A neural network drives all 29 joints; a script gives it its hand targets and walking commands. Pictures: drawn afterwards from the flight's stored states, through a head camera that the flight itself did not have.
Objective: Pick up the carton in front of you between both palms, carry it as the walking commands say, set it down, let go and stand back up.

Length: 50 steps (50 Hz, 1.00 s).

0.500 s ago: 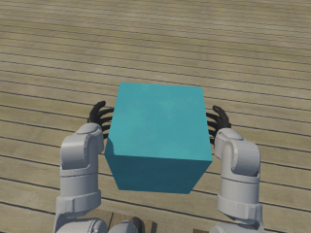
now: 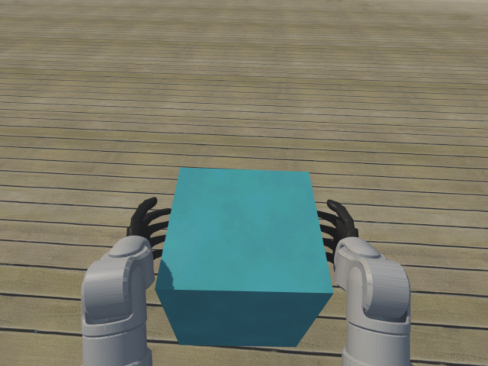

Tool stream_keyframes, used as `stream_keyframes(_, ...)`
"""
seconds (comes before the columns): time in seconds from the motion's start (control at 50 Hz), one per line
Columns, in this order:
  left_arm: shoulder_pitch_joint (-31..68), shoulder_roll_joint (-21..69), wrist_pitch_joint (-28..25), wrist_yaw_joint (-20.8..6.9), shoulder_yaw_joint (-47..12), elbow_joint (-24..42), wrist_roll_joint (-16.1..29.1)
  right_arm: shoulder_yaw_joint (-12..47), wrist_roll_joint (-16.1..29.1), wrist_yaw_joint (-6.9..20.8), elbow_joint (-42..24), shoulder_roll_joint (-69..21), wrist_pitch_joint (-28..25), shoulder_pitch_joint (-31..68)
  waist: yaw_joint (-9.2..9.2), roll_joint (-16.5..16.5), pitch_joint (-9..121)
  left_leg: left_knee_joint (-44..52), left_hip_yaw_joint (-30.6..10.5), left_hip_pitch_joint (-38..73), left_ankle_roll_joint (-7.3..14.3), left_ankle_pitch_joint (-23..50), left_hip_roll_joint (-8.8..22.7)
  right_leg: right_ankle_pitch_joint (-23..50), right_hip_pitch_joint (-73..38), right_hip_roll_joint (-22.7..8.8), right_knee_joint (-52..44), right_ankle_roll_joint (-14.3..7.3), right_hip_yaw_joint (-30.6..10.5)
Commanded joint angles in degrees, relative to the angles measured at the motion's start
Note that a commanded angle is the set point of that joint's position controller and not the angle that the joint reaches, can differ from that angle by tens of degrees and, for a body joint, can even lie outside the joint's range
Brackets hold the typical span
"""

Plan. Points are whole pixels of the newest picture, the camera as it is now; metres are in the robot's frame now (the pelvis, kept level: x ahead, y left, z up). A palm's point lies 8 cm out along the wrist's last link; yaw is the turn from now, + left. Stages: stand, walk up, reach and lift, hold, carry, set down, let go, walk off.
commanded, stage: carry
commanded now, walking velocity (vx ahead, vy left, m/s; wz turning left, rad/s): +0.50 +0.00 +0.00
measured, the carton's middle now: (241, 262) +0.29 +0.00 +0.05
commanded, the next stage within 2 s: none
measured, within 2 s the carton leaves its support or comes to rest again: neither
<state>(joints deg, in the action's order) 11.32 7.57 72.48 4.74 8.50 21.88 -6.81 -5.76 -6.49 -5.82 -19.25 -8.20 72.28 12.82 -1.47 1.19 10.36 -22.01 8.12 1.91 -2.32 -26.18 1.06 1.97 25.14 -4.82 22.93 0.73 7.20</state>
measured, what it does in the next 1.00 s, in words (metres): goes down: right foot 0.03 m lower, then left foot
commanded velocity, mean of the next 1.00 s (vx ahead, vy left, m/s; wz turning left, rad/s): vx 0.50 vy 0.00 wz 0.00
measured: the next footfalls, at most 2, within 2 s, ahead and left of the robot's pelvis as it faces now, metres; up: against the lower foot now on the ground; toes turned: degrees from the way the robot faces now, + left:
right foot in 0.02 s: +0.16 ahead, -0.10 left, -0.03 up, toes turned -7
left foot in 0.54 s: +0.51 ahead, +0.04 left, -0.03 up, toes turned +7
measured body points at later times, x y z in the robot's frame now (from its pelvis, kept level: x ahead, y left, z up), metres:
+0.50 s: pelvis +0.28 -0.03 -0.03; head +0.31 -0.04 +0.42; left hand +0.66 +0.13 +0.09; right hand +0.67 -0.17 +0.09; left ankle +0.45 +0.06 -0.73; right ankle +0.13 -0.10 -0.75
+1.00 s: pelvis +0.64 -0.04 -0.03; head +0.66 -0.03 +0.42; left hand +0.96 +0.12 +0.07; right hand +0.96 -0.19 +0.07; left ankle +0.47 +0.04 -0.75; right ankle +0.77 -0.12 -0.75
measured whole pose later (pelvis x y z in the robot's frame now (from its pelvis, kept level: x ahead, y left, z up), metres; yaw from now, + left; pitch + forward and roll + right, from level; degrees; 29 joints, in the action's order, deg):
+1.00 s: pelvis +0.64 -0.04 -0.03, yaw +1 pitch +5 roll -1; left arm 21.5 8.7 67.5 6.0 11.9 15.1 -7.4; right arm -12.6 -6.9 -5.4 -13.7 -9.4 67.2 21.9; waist -0.9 0.3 2.3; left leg -25.6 7.9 -2.4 2.1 -25.4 0.2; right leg 1.5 28.7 0.2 23.5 -0.6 10.3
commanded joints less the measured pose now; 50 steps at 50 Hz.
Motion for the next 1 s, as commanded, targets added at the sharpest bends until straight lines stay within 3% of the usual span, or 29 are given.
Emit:
stream_keyframes(0.0,32.1,41.8,1.4,-13.9,-39.3,-2.2,24.0,38.4,23.2,13.5,-0.8,-41.9,0.8,31.7,1.55,-2.1,6.6,-18.4,0.6,-11.2,3.5,24.1,6.6,-6.6,-21.0,1.4,0.4,0.0,2.6)
stream_keyframes(0.02,31.7,39.9,1.8,-13.5,-37.9,-4.2,23.5,38.1,23.2,13.2,-0.2,-40.6,1.5,33.9,2.24,7.5,8.9,-32.9,1.6,-19.2,2.3,10.6,3.7,-5.7,-26.4,-8.8,1.5,-0.2,-11.0)
stream_keyframes(0.04,36.2,36.9,1.9,-13.1,-36.3,-5.3,22.5,39.2,24.8,12.8,0.5,-43.0,2.5,38.2,2.25,18.6,12.7,-44.5,-1.8,-36.5,1.2,-2.7,-2.9,-4.4,-40.5,-18.8,-0.8,-8.8,-31.6)
stream_keyframes(0.06,37.2,38.7,1.8,-12.9,-36.4,-5.3,23.6,38.6,25.8,12.7,0.5,-43.1,2.5,41.5,3.57,17.0,12.5,-50.6,-5.8,-44.4,2.3,-4.0,-1.3,-14.2,-39.9,-20.3,-6.1,-12.6,-38.8)
stream_keyframes(0.1,43.9,43.4,1.3,-13.0,-37.7,-3.6,26.0,38.7,27.2,12.5,1.9,-47.0,1.7,47.0,2.53,7.1,11.1,-50.6,-7.6,-42.4,3.8,1.0,3.1,-13.1,-31.6,-15.4,-6.9,-10.3,-29.1)
stream_keyframes(0.14,51.3,46.0,0.4,-13.3,-38.5,-4.1,28.0,38.5,27.7,11.9,4.6,-49.0,0.6,51.6,2.50,5.0,11.3,-45.8,-7.9,-39.1,3.9,8.4,5.7,-10.8,-25.5,-12.8,-8.1,-8.9,-19.8)
stream_keyframes(0.16,53.5,46.4,-0.2,-13.3,-38.5,-5.6,28.6,38.4,27.8,11.5,6.0,-49.4,0.0,53.5,2.65,6.1,12.0,-45.4,-6.9,-38.9,3.8,10.6,5.3,-10.0,-24.9,-11.8,-8.4,-9.0,-17.2)
stream_keyframes(0.2,57.3,46.3,-1.3,-13.2,-38.1,-9.2,29.4,37.3,27.5,10.5,9.3,-49.4,-1.2,56.5,2.77,5.7,12.4,-43.0,-6.1,-41.7,3.2,12.7,5.0,-8.2,-25.9,-10.6,-8.2,-10.5,-14.3)
stream_keyframes(0.28,61.7,46.7,-3.0,-12.8,-34.7,-18.5,29.2,32.8,25.7,9.4,18.0,-48.9,-2.7,59.4,3.94,3.9,11.8,-35.7,-4.7,-49.2,3.0,14.9,4.3,3.0,-32.2,-9.9,-5.7,-12.5,-12.0)
stream_keyframes(0.34,65.8,49.1,-4.4,-12.9,-32.1,-24.4,28.8,29.7,24.9,9.5,23.7,-50.5,-4.0,62.4,4.79,3.7,10.2,-28.0,-3.0,-50.3,4.1,18.4,3.0,11.3,-34.8,-8.1,-3.4,-12.1,-9.5)
stream_keyframes(0.42,71.7,53.0,-5.9,-12.7,-30.6,-27.8,29.4,27.4,25.3,9.7,26.6,-53.3,-5.3,67.9,6.01,5.1,7.9,-15.8,1.1,-44.2,6.8,24.9,-0.3,21.5,-35.1,-5.9,-1.0,-10.7,-5.9)
stream_keyframes(0.46,73.6,54.6,-6.0,-12.4,-30.4,-27.8,29.9,26.4,25.6,9.7,26.8,-53.8,-5.4,69.2,4.57,6.5,8.7,-9.9,2.6,-35.8,8.3,26.5,-2.5,31.3,-34.8,-5.6,2.6,-8.7,-3.9)
stream_keyframes(0.48,73.6,55.3,-6.0,-12.3,-30.3,-27.7,30.0,25.8,25.6,9.8,26.6,-53.8,-5.3,69.5,2.74,7.3,11.3,-8.1,3.5,-28.3,8.7,26.2,-4.2,37.6,-34.4,-5.6,7.1,-7.3,-2.6)
stream_keyframes(0.5,73.9,55.9,-5.8,-12.2,-30.2,-27.5,30.2,25.2,25.6,9.8,26.6,-53.9,-5.2,68.7,-0.44,6.1,15.5,-3.9,4.8,-16.6,8.4,27.5,-5.6,37.9,-32.1,-4.5,16.5,-5.2,0.4)
stream_keyframes(0.52,73.8,56.3,-5.7,-12.2,-30.3,-27.2,30.1,24.7,25.6,10.1,26.1,-53.9,-5.2,68.0,-2.93,2.5,19.9,-4.1,1.1,-2.6,8.2,26.3,-2.1,24.7,-23.3,-2.6,28.0,-4.0,1.4)
stream_keyframes(0.54,73.0,56.8,-5.4,-12.1,-30.4,-27.3,29.5,24.2,25.8,10.4,26.0,-54.3,-5.0,67.7,-2.12,-7.5,24.6,-11.1,-15.8,11.2,9.0,36.2,11.5,-9.2,-9.9,1.0,37.7,-3.5,-0.9)
stream_keyframes(0.56,71.0,57.8,-4.8,-12.0,-29.4,-27.9,29.1,24.1,25.1,10.4,26.7,-53.3,-5.0,66.2,-2.57,-20.3,31.1,-4.1,-40.6,24.5,20.5,29.5,21.0,-33.3,8.2,10.0,54.4,-1.9,-5.1)
stream_keyframes(0.58,71.3,57.0,-4.7,-11.4,-29.4,-26.7,28.3,25.1,26.2,10.8,25.2,-55.6,-4.9,65.7,-2.71,-15.9,28.8,-1.8,-40.7,23.8,20.7,26.1,20.3,-31.3,14.5,7.8,59.9,-3.0,-9.5)
stream_keyframes(0.6,71.8,57.6,-4.6,-11.0,-29.6,-24.8,27.7,26.2,27.2,11.2,22.2,-57.3,-5.0,67.8,-2.94,-12.4,25.0,-2.3,-34.9,19.8,18.5,31.7,18.1,-28.8,17.6,5.7,59.5,-3.7,-9.5)
stream_keyframes(0.62,71.7,58.3,-4.8,-10.6,-29.9,-23.0,27.4,27.5,28.7,11.6,19.1,-58.9,-5.0,70.2,-2.40,-6.1,22.3,-2.4,-29.9,15.5,16.2,37.8,16.8,-26.5,17.7,4.2,55.8,-3.5,-9.2)
stream_keyframes(0.66,69.6,58.6,-5.2,-9.7,-30.4,-19.3,26.5,30.8,31.2,11.8,12.9,-61.2,-5.2,73.6,-1.65,-3.8,22.0,-1.0,-24.7,11.5,13.6,38.2,15.4,-23.2,15.1,2.6,49.1,-2.9,-8.8)
stream_keyframes(0.7,65.9,58.3,-5.4,-8.9,-31.8,-16.2,25.1,32.8,31.9,11.8,8.7,-61.4,-5.4,72.3,-1.35,-4.8,22.7,-0.4,-21.8,11.4,13.3,38.8,14.8,-22.9,14.9,2.2,44.3,-2.0,-7.9)
stream_keyframes(0.78,56.3,55.8,-5.6,-8.0,-34.5,-11.7,21.8,34.9,29.8,12.4,5.0,-58.6,-5.0,62.1,-1.44,-6.8,21.7,-1.3,-15.5,14.6,14.1,51.6,13.6,-19.9,18.6,2.4,32.4,-0.9,-4.0)
stream_keyframes(0.88,45.5,54.5,-4.7,-9.7,-39.5,-8.3,20.5,36.9,25.5,14.0,4.8,-54.7,-3.9,46.4,-1.04,-8.7,15.6,-0.8,-6.4,13.2,10.3,60.6,8.9,-4.6,11.7,5.9,10.8,-0.1,2.4)
stream_keyframes(0.94,40.6,54.0,-4.0,-11.7,-42.1,-8.1,21.7,37.5,23.0,14.9,5.4,-52.9,-3.7,38.6,-0.55,-11.7,13.8,-5.4,-1.9,10.4,7.6,67.5,8.0,1.0,-0.7,8.7,0.2,-1.1,6.1)
stream_keyframes(0.96,39.0,54.1,-3.9,-12.4,-42.5,-8.3,22.0,37.6,22.5,15.2,5.5,-52.3,-3.6,36.6,0.41,-11.5,14.8,-11.2,0.7,6.9,6.0,66.3,7.5,3.7,-9.6,8.9,-3.9,-1.7,7.0)
stream_keyframes(0.98,37.5,53.9,-3.8,-13.0,-42.5,-8.5,22.1,37.9,22.2,15.5,5.4,-51.7,-3.5,35.0,1.29,-9.5,16.6,-18.3,2.1,0.0,4.3,57.4,6.8,4.4,-20.6,6.3,-4.0,-2.5,5.5)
